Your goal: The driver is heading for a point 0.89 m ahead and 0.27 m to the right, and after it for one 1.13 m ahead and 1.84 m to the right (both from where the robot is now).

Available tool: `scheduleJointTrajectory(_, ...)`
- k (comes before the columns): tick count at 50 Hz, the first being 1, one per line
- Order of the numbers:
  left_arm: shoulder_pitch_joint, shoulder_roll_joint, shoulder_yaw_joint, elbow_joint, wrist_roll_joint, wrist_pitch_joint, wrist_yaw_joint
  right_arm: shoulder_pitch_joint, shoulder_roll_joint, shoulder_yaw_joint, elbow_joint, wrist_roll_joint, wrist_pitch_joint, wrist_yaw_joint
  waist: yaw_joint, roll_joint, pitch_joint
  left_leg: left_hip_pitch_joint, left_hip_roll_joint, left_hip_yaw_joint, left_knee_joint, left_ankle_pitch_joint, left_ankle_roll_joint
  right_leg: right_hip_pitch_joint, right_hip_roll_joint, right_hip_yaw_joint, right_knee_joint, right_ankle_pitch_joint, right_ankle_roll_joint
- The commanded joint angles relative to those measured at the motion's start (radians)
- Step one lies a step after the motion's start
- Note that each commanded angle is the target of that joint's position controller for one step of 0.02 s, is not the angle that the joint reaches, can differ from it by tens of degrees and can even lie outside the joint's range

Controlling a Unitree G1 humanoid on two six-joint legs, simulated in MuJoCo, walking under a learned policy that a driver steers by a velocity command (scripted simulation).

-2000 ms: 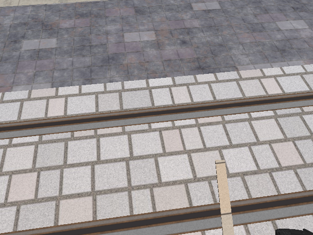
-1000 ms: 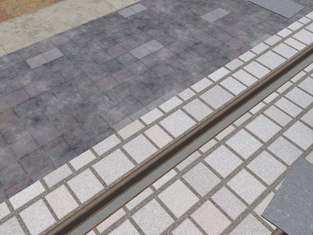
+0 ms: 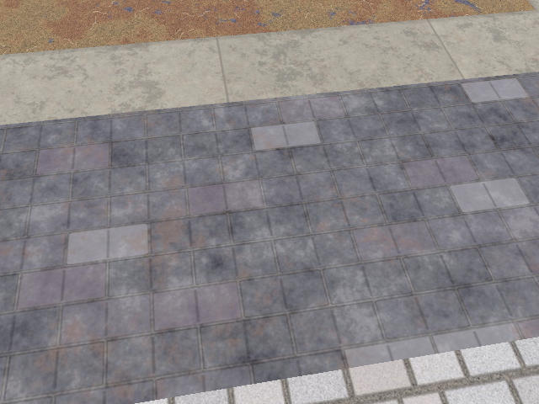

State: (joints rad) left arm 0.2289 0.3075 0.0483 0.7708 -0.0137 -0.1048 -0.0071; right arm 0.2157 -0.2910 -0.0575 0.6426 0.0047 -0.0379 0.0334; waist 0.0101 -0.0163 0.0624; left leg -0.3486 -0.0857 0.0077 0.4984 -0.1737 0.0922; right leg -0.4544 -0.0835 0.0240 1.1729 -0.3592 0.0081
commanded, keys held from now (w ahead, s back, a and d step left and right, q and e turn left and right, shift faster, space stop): w+e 1.00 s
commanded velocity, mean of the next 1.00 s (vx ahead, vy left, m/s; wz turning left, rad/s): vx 0.50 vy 0.00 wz -0.40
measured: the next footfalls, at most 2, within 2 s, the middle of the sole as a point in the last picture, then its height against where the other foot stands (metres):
right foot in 0.40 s outside the picture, level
left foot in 0.86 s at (294, 298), level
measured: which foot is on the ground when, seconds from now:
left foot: down 0.00-0.42, up 0.44-0.84, down 0.86-1.00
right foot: up 0.00-0.38, down 0.40-0.88, up 0.90-1.00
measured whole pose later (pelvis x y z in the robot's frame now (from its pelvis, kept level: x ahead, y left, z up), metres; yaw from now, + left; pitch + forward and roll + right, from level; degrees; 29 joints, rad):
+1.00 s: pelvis +0.59 -0.10 +0.00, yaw -30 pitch +1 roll +1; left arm 0.33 0.31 0.06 0.71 -0.02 -0.02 0.01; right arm 0.18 -0.26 -0.05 0.69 -0.01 -0.10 0.01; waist 0.01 -0.04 0.01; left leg -0.33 -0.02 0.03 0.50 -0.19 0.02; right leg -0.43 0.02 0.09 1.18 -0.39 -0.02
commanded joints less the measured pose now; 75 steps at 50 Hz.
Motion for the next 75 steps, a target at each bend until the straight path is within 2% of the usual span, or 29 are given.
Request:
scheduleJointTrajectory(1, 0.064, 0.103, 0.028, -0.033, 0.006, 0.01, 0.001, 0.002, -0.101, -0.025, -0.051, -0.013, -0.035, -0.007, 0.009, 0.073, -0.135, 0.2, 0.288, -0.294, -0.273, 0.276, 0.19, -0.146, -0.072, 0.032, -0.043, 0.087, 0.013)
scheduleJointTrajectory(9, -0.125, 0.042, 0.005, -0.069, -0.006, 0.021, -0.015, 0.062, -0.134, -0.027, 0.043, -0.016, -0.058, -0.026, -0.063, 0.062, -0.017, 0.202, 0.245, -0.031, -0.374, 0.245, 0.1, -0.184, -0.028, 0.011, -0.451, 0.526, 0.01)
scheduleJointTrajectory(14, -0.223, 0.034, -0.001, -0.123, -0.009, 0.018, -0.047, 0.12, -0.147, -0.036, 0.104, -0.006, -0.04, -0.031, -0.102, 0.046, 0.027, 0.409, 0.317, 0.011, -0.334, 0.315, 0.088, -0.272, 0.009, 0.005, -0.583, 0.46, -0.032)
scheduleJointTrajectory(19, -0.062, 0.105, 0.037, -0.128, 0.001, 0.027, -0.061, 0.085, -0.193, -0.049, 0.101, -0.001, 0.002, -0.061, 0.016, 0.111, -0.124, 0.489, 0.313, 0.083, 0.028, 0.983, 0.024, -0.009, 0.136, -0.12, -0.598, 0.213, -0.121)
scheduleJointTrajectory(20, 0.089, 0.159, 0.065, -0.098, -0.001, 0.029, -0.049, 0.074, -0.186, -0.043, 0.093, 0.0, 0.006, -0.07, 0.099, 0.082, -0.206, 0.363, 0.278, 0.115, 0.247, 0.921, -0.014, 0.24, 0.14, -0.08, -0.648, 0.286, -0.163)
scheduleJointTrajectory(21, 0.223, 0.274, 0.098, -0.087, 0.005, 0.037, -0.031, 0.148, -0.113, -0.015, 0.05, -0.02, -0.014, -0.068, 0.105, -0.099, -0.353, -0.013, 0.174, 0.129, 0.632, 0.487, -0.076, 0.653, -0.102, 0.314, -0.634, 0.3, -0.311)
scheduleJointTrajectory(22, 0.212, 0.246, 0.085, -0.094, -0.016, 0.033, -0.031, 0.165, -0.053, 0.011, 0.046, -0.032, -0.047, -0.047, 0.07, -0.213, -0.466, -0.309, -0.018, -0.027, 0.89, -0.376, -0.118, 0.871, -0.255, 0.779, -0.792, 0.199, -0.449)
scheduleJointTrajectory(23, 0.207, 0.182, 0.066, -0.096, -0.011, 0.035, -0.027, 0.083, -0.133, -0.007, 0.028, 0.007, -0.081, -0.025, 0.116, -0.126, -0.41, -0.425, 0.057, -0.148, 0.93, -0.348, -0.092, 0.852, -0.229, 0.706, -0.836, 0.092, -0.395)
scheduleJointTrajectory(24, 0.161, 0.152, 0.058, -0.105, -0.006, 0.036, -0.022, 0.005, -0.139, -0.004, 0.0, 0.03, -0.098, -0.017, 0.107, -0.061, -0.281, -0.45, 0.105, -0.129, 0.871, -0.272, -0.076, 0.72, -0.193, 0.568, -0.85, 0.1, -0.351)
scheduleJointTrajectory(25, 0.098, 0.137, 0.052, -0.115, -0.004, 0.037, -0.021, -0.026, -0.128, -0.003, -0.009, 0.015, -0.105, -0.02, 0.062, 0.026, -0.171, -0.425, 0.142, -0.111, 0.757, -0.218, -0.075, 0.551, -0.153, 0.472, -0.874, 0.187, -0.322)
scheduleJointTrajectory(27, 0.022, 0.103, 0.039, -0.145, 0.011, 0.039, -0.014, -0.011, -0.135, -0.015, -0.007, -0.016, -0.088, -0.027, -0.002, -0.003, -0.104, -0.309, 0.177, -0.101, 0.644, -0.164, -0.099, 0.356, -0.097, 0.381, -0.921, 0.343, -0.312)
scheduleJointTrajectory(30, 0.007, 0.128, 0.047, -0.145, 0.007, 0.037, -0.001, 0.014, -0.101, -0.007, -0.004, -0.023, -0.061, -0.035, -0.03, -0.026, -0.082, -0.257, 0.176, -0.066, 0.507, -0.112, -0.153, 0.219, -0.06, 0.291, -0.952, 0.465, -0.319)
scheduleJointTrajectory(34, 0.051, 0.156, 0.057, -0.121, -0.007, 0.047, 0.017, -0.138, -0.055, 0.013, -0.036, -0.021, -0.063, -0.034, 0.029, -0.051, -0.063, -0.164, 0.122, -0.045, 0.188, 0.181, -0.179, 0.137, 0.021, 0.204, -0.931, 0.39, -0.248)
scheduleJointTrajectory(38, 0.119, 0.153, 0.059, -0.093, -0.016, 0.063, 0.023, -0.221, -0.085, 0.001, -0.059, 0.001, -0.077, -0.021, 0.062, -0.072, -0.075, -0.113, 0.085, -0.079, 0.033, 0.238, -0.166, 0.218, -0.011, 0.302, -0.864, 0.274, -0.217)
scheduleJointTrajectory(42, 0.095, 0.127, 0.055, -0.1, -0.008, 0.072, 0.024, -0.102, -0.135, -0.03, -0.03, 0.003, -0.093, -0.019, -0.021, -0.105, -0.103, 0.05, 0.088, -0.08, -0.05, 0.126, -0.093, 0.277, -0.02, 0.388, -0.711, 0.273, -0.167)
scheduleJointTrajectory(43, 0.094, 0.081, 0.039, -0.11, -0.002, 0.068, 0.02, 0.003, -0.168, -0.045, -0.017, -0.011, -0.098, -0.026, -0.073, -0.074, -0.19, 0.239, 0.163, -0.133, -0.044, 0.101, -0.046, 0.226, 0.03, 0.341, -0.549, 0.267, -0.134)
scheduleJointTrajectory(44, 0.171, 0.013, 0.018, -0.131, -0.002, 0.061, 0.018, 0.126, -0.244, -0.064, -0.008, -0.032, -0.096, -0.034, -0.083, 0.114, -0.338, 0.58, 0.377, -0.414, -0.056, -0.004, 0.062, -0.016, 0.148, 0.216, -0.23, 0.044, -0.07)
scheduleJointTrajectory(45, 0.229, 0.03, 0.01, -0.152, -0.02, 0.054, 0.018, 0.193, -0.253, -0.072, 0.028, -0.015, -0.08, -0.025, -0.068, 0.374, -0.401, 0.701, 0.52, -0.8, -0.163, -0.286, 0.162, -0.259, 0.166, 0.144, 0.015, -0.245, -0.039)
scheduleJointTrajectory(47, 0.093, 0.147, 0.041, -0.147, -0.018, 0.063, 0.018, 0.105, -0.133, -0.04, 0.005, -0.005, -0.067, -0.03, -0.097, 0.147, -0.169, 0.49, 0.452, -0.596, -0.207, -0.361, 0.094, -0.348, 0.071, 0.129, 0.134, -0.095, -0.023)
scheduleJointTrajectory(50, 0.044, 0.104, 0.045, -0.166, -0.011, 0.073, 0.008, 0.022, -0.083, -0.021, 0.02, -0.019, -0.065, -0.035, -0.042, 0.134, -0.052, 0.257, 0.349, -0.316, -0.274, -0.067, 0.067, -0.255, -0.006, 0.102, 0.035, 0.031, -0.015)
scheduleJointTrajectory(55, -0.007, 0.027, 0.023, -0.184, -0.002, 0.079, 0.004, 0.051, -0.118, -0.035, 0.079, -0.012, -0.079, -0.026, -0.034, 0.092, -0.036, 0.235, 0.343, -0.152, -0.343, 0.144, 0.117, -0.259, -0.011, 0.088, -0.155, 0.137, 0.002)
scheduleJointTrajectory(64, -0.231, 0.028, 0.008, -0.24, -0.009, 0.051, -0.039, 0.135, -0.188, -0.05, 0.172, 0.022, -0.044, -0.029, -0.087, 0.095, 0.005, 0.368, 0.364, 0.013, -0.318, 0.273, 0.065, -0.153, 0.028, -0.02, -0.574, 0.29, -0.048)
scheduleJointTrajectory(66, -0.192, 0.056, 0.023, -0.241, -0.001, 0.054, -0.04, 0.124, -0.205, -0.055, 0.18, 0.026, -0.034, -0.035, -0.044, 0.116, -0.033, 0.411, 0.365, 0.06, -0.215, 0.53, 0.036, -0.056, 0.07, -0.06, -0.606, 0.224, -0.089)
scheduleJointTrajectory(68, 0.059, 0.134, 0.072, -0.169, 0.002, 0.063, -0.029, 0.121, -0.187, -0.046, 0.174, 0.019, -0.024, -0.048, 0.085, 0.093, -0.185, 0.301, 0.298, 0.151, 0.119, 0.707, -0.023, 0.333, 0.136, -0.086, -0.658, 0.271, -0.146)
scheduleJointTrajectory(69, 0.215, 0.227, 0.101, -0.145, 0.003, 0.073, -0.011, 0.129, -0.134, -0.024, 0.134, -0.012, -0.031, -0.053, 0.133, -0.055, -0.3, 0.001, 0.232, 0.178, 0.464, 0.373, -0.075, 0.659, -0.058, 0.223, -0.648, 0.27, -0.233)
scheduleJointTrajectory(70, 0.201, 0.283, 0.1, -0.148, -0.008, 0.065, -0.017, 0.199, -0.043, 0.011, 0.104, -0.026, -0.057, -0.04, 0.048, -0.246, -0.408, -0.314, 0.058, 0.031, 0.734, -0.398, -0.114, 0.855, -0.243, 0.72, -0.799, 0.075, -0.383)
scheduleJointTrajectory(72, 0.154, 0.156, 0.064, -0.151, -0.003, 0.048, -0.021, 0.034, -0.154, -0.015, 0.075, 0.031, -0.094, -0.021, 0.093, -0.123, -0.236, -0.473, 0.14, -0.08, 0.796, -0.286, -0.083, 0.712, -0.197, 0.571, -0.87, 0.079, -0.326)
scheduleJointTrajectory(73, 0.097, 0.14, 0.06, -0.156, -0.001, 0.045, -0.02, 0.009, -0.142, -0.012, 0.074, 0.015, -0.103, -0.028, 0.058, -0.037, -0.176, -0.433, 0.175, -0.079, 0.728, -0.206, -0.08, 0.582, -0.154, 0.476, -0.878, 0.179, -0.302)
scheduleJointTrajectory(75, 0.019, 0.1, 0.046, -0.178, 0.015, 0.044, -0.017, 0.015, -0.142, -0.021, 0.074, -0.013, -0.093, -0.032, -0.009, -0.04, -0.123, -0.318, 0.207, -0.089, 0.626, -0.131, -0.095, 0.398, -0.105, 0.38, -0.921, 0.353, -0.289)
